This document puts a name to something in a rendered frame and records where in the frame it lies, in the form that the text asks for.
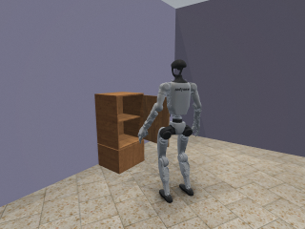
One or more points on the robot left forearm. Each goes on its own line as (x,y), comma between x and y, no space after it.
(151,117)

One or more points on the robot right forearm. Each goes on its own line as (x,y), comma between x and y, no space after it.
(196,116)

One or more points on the right robot hand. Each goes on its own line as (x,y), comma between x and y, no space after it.
(197,127)

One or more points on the cupboard door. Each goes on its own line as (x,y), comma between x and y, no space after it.
(161,120)

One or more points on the robot left shin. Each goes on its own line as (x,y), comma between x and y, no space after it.
(164,175)

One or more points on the left robot hand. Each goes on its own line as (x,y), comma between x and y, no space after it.
(142,133)

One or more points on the left robot upper arm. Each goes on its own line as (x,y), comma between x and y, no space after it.
(163,88)

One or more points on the right robot upper arm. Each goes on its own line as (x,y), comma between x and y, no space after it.
(195,96)

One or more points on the left robot thigh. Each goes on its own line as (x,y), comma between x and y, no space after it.
(163,136)

